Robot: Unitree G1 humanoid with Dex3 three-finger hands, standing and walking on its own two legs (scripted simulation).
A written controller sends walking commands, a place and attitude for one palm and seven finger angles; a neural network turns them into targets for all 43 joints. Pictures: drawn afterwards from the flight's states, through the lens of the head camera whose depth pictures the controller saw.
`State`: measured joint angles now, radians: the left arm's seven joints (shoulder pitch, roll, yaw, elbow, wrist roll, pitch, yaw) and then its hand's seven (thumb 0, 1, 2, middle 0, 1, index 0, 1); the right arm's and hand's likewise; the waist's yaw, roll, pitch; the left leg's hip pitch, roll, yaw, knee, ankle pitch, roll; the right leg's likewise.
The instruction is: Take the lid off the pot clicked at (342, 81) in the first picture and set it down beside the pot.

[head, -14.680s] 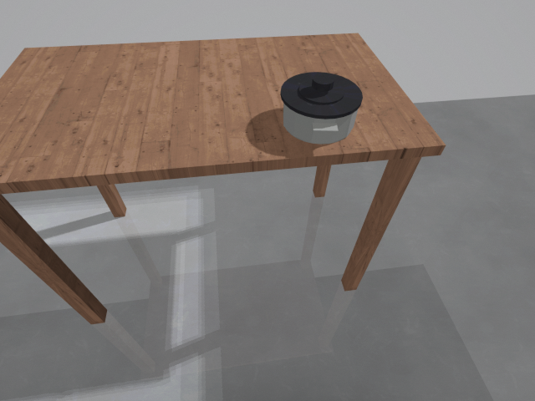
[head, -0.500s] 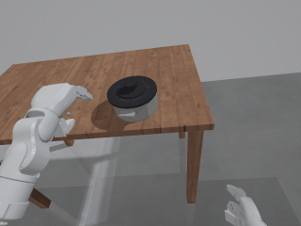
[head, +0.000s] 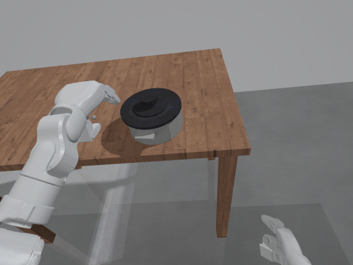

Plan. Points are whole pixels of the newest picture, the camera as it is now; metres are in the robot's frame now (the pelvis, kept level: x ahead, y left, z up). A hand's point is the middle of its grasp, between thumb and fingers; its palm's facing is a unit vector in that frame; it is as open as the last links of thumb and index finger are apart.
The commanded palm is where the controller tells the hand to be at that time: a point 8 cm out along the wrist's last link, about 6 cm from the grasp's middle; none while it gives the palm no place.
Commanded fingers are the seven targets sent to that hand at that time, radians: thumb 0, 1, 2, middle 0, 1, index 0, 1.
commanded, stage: move the open hand above the knob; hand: left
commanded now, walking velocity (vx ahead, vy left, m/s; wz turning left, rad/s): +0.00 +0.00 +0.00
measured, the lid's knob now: (148, 99) +0.52 +0.14 +0.12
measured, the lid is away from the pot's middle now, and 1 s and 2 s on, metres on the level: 0.00 0.00 0.00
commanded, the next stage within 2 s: lower the open fingers around the knob in 1.96 s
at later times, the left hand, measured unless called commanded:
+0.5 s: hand (124, 103) +0.42 +0.16 +0.18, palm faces -0.09 -0.05 -0.99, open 9.5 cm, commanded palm +0.39 +0.17 +0.25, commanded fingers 0.00 -0.33 1.66 -0.90 -0.08 -0.90 -0.08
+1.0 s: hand (139, 94) +0.46 +0.14 +0.18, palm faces -0.20 -0.07 -0.98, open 9.6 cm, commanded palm +0.45 +0.14 +0.25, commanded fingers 0.00 -0.33 1.66 -0.90 -0.08 -0.90 -0.08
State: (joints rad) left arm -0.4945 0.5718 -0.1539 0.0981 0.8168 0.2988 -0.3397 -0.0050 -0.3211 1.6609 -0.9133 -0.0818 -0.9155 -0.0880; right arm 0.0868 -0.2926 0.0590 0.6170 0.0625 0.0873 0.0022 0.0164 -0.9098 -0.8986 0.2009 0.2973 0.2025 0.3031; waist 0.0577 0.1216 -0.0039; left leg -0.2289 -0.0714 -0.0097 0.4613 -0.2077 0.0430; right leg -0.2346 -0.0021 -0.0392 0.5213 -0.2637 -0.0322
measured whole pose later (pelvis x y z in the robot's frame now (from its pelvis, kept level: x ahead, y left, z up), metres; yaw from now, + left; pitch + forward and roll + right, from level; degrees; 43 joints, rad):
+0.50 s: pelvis +0.02 +0.00 +0.00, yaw +0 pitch +1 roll +1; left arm -0.69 0.49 -0.28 0.26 0.84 0.36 -0.34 -0.01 -0.32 1.66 -0.91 -0.08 -0.92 -0.09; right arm 0.09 -0.29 0.05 0.63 0.07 0.13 0.01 0.02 -0.91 -0.90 0.20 0.30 0.20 0.30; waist 0.03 0.11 -0.01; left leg -0.25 -0.08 -0.01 0.47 -0.23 0.04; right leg -0.26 -0.01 -0.04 0.55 -0.30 -0.03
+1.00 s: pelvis +0.03 -0.01 +0.00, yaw +0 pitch +3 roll +2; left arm -0.90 0.42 -0.34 0.56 0.84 0.41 -0.37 -0.01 -0.32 1.66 -0.91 -0.08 -0.91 -0.09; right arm 0.13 -0.29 0.05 0.66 0.08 0.16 0.00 0.01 -0.91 -0.90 0.20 0.30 0.20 0.30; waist -0.01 0.10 -0.04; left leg -0.27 -0.08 -0.02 0.47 -0.24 0.04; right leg -0.28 0.00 -0.04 0.54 -0.31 -0.04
